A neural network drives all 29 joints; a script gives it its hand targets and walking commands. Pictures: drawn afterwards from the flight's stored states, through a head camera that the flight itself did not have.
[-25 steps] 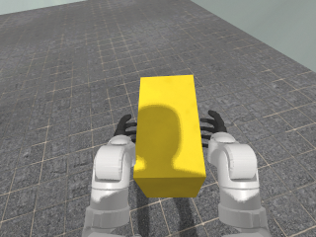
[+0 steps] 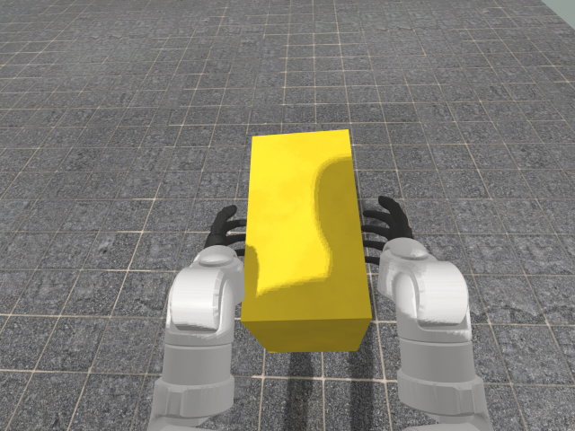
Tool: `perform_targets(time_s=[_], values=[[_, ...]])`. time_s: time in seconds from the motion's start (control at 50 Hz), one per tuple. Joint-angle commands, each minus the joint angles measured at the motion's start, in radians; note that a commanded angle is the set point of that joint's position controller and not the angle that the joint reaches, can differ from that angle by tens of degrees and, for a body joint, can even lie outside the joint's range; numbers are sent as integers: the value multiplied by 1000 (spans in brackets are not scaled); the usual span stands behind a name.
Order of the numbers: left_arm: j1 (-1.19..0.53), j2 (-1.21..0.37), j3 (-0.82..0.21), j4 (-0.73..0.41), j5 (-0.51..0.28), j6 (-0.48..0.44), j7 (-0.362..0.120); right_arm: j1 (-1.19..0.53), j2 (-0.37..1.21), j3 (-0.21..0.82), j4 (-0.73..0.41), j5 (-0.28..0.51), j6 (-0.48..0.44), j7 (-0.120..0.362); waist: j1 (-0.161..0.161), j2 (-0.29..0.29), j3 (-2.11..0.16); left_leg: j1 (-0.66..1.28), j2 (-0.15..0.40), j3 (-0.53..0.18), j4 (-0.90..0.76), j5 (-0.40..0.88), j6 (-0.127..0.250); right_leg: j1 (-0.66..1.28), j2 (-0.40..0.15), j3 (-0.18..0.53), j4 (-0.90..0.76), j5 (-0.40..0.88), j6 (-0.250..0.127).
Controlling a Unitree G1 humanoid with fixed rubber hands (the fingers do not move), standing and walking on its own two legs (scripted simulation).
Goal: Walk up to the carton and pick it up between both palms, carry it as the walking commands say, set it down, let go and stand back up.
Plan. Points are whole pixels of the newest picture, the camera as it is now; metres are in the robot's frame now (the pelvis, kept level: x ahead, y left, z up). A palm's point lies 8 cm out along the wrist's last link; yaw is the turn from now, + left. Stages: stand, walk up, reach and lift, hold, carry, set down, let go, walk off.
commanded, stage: carry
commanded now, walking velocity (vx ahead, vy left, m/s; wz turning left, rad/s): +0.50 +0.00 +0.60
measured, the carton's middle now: (306, 247) +0.38 -0.02 +0.02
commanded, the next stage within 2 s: none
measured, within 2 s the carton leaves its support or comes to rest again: neither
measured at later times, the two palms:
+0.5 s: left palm (158, 133) +0.62 +0.25 +0.07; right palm (275, 116) +0.65 +0.02 +0.07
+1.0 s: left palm (109, 85) +0.79 +0.39 +0.08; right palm (209, 59) +0.84 +0.17 +0.10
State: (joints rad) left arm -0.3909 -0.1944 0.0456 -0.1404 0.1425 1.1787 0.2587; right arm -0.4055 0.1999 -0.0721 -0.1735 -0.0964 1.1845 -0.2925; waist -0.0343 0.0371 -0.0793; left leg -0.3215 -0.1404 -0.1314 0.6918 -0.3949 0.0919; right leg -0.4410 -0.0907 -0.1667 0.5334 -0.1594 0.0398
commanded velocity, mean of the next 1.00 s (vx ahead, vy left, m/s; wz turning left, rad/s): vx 0.09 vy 0.16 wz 0.11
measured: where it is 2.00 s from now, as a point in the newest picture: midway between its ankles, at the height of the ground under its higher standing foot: (204, 349)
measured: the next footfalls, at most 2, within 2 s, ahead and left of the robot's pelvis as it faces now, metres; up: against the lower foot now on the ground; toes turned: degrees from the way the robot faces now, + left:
left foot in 0.30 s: +0.33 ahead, +0.17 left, +0.00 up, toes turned +6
right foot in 0.60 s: +0.53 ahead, +0.04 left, +0.00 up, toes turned +2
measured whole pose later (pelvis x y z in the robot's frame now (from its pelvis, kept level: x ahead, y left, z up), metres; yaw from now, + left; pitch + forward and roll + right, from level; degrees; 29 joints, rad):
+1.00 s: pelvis +0.51 +0.21 +0.00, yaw +15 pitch +7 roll -1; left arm -0.39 -0.19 0.05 -0.17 0.13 1.19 0.24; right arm -0.39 0.19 -0.04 -0.24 -0.10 1.19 -0.30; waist -0.04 0.00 -0.04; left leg -0.48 0.00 -0.04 0.60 -0.20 0.00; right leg -0.30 -0.16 -0.18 0.60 -0.38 0.08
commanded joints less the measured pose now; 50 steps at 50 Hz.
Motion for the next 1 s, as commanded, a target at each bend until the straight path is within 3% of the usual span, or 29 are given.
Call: perform_targets(time_s=[0.0,0.04,0.1,0.14,0.16,0.22,0.24,0.26,0.28,0.3,0.32,0.34,0.38,0.44,0.46,0.48,0.5,0.52,0.54,0.56,0.58,0.62,0.68,0.8,0.86,0.88,0.92,0.96,0.98], values=[[-281,-1072,-395,-145,-350,-28,-152,-260,1034,436,-93,337,-6,211,59,-127,-341,-535,204,50,287,-163,-54,823,-457,339,-135,348,-152],[-300,-1096,-408,-190,-377,-33,-165,-289,1054,441,-146,346,-18,209,67,-96,-333,-550,194,75,257,-113,-56,815,-392,246,-145,303,-122],[-300,-1066,-376,-177,-363,-26,-166,-327,1074,479,-136,342,-15,196,59,-264,-293,-490,177,163,190,66,-57,755,-343,69,-181,338,-94],[-351,-1060,-393,-209,-363,-24,-154,-329,1067,450,-134,331,-7,190,49,-219,-254,-350,148,205,82,138,-55,631,-294,-50,-169,326,-59],[-355,-1057,-388,-195,-362,-18,-157,-349,1066,456,-147,332,-7,187,41,-281,-264,-264,132,238,28,188,-51,593,-257,-123,-146,302,-41],[-305,-989,-350,-169,-327,-4,-145,-304,1034,450,-89,329,15,183,25,-297,-216,-122,23,382,-129,221,-51,572,-220,-181,93,708,-20],[-264,-980,-343,-170,-317,3,-142,-228,1026,448,-72,336,20,186,-8,-243,-286,11,-18,386,-241,291,-35,564,-189,-198,280,753,13],[-283,-997,-346,-141,-320,6,-143,-219,1028,436,-53,327,22,183,-49,-151,-352,213,9,208,-262,414,17,396,-164,-145,512,678,52],[-298,-1007,-374,-172,-330,5,-145,-263,1006,440,-75,328,13,183,-33,180,-362,384,206,-189,-264,943,81,98,-13,-120,759,51,98],[-334,-1010,-390,-182,-352,8,-153,-276,1022,441,-67,339,17,182,-13,315,-353,525,308,-359,-241,1386,168,-129,93,-6,867,-489,86],[-281,-1037,-391,-146,-357,15,-158,-258,1046,439,-66,350,18,188,-2,275,-369,628,370,-381,-168,1567,224,-264,81,96,855,-572,65],[-304,-1079,-402,-135,-360,-1,-159,-321,1070,461,-110,361,4,198,-7,174,-388,725,361,-264,-106,1587,180,-354,40,115,757,-535,69],[-276,-1115,-417,-179,-372,-30,-163,-230,1093,460,-131,355,-19,210,-12,103,-434,792,323,-194,-115,1501,109,-397,19,133,578,-463,63],[-347,-1140,-454,-241,-417,-65,-184,-271,1098,477,-249,355,-67,212,-16,66,-439,669,320,-176,-181,1400,128,-255,15,125,297,-372,51],[-395,-1122,-469,-309,-433,-76,-183,-259,1106,471,-237,353,-72,212,-12,125,-431,557,287,-104,-191,1369,123,-141,28,91,170,-314,51],[-381,-1133,-448,-282,-429,-77,-184,-336,1091,504,-306,365,-81,211,-7,64,-436,496,266,-58,-185,1306,102,-42,32,56,92,-215,49],[-329,-1114,-427,-292,-414,-80,-178,-319,1093,514,-309,380,-80,211,7,121,-447,413,215,13,-155,1248,76,72,44,-3,-35,-52,48],[-351,-1109,-434,-295,-417,-77,-181,-310,1088,510,-283,370,-74,208,25,90,-468,293,166,79,-96,1144,29,249,40,-41,-157,167,38],[-287,-1101,-406,-270,-400,-74,-182,-330,1069,532,-309,376,-71,202,51,-42,-509,90,139,98,21,890,-14,527,-73,32,-175,509,-10],[-255,-1083,-392,-244,-381,-68,-178,-299,1071,529,-272,362,-59,203,58,-294,-564,-196,64,120,193,163,-55,808,-310,249,-97,1129,-125],[-267,-1071,-400,-248,-386,-62,-179,-252,1080,525,-217,351,-46,206,48,-382,-589,-335,51,106,335,-246,-77,935,-441,359,-2,1460,-211],[-223,-1059,-380,-240,-363,-63,-173,-192,1088,511,-169,343,-34,199,38,-224,-518,-331,113,37,415,-165,-77,784,-430,356,-20,1277,-221],[-276,-1051,-361,-257,-386,-60,-196,-285,1101,540,-190,362,-41,191,35,-169,-448,-390,154,111,295,-24,-102,753,-317,227,-33,986,-140],[-238,-1000,-357,-271,-357,-46,-185,-246,1088,546,-177,366,-27,188,36,-279,-401,-269,128,197,116,105,-119,583,-226,60,-5,892,-96],[-261,-1022,-380,-267,-362,-28,-183,-232,1071,514,-158,352,-10,188,31,-302,-364,-126,172,162,-5,182,-104,409,-243,30,-21,615,-73],[-287,-1008,-393,-271,-361,-22,-180,-224,1053,494,-142,347,-4,192,35,-248,-359,-105,159,173,-101,202,-96,412,-236,39,22,541,-70],[-283,-1026,-411,-264,-365,-22,-174,-167,1055,464,-107,331,2,199,14,-169,-391,11,154,135,-332,445,-69,419,-179,13,154,465,-6],[-320,-1017,-432,-300,-369,-27,-165,-173,1063,464,-101,345,-4,210,13,158,-496,367,332,-42,-173,1324,-12,92,-66,-33,347,-198,51],[-305,-1023,-441,-283,-375,-22,-167,-165,1046,464,-120,349,-9,214,22,292,-469,445,360,-71,-126,1601,25,-44,11,-15,480,-518,53]])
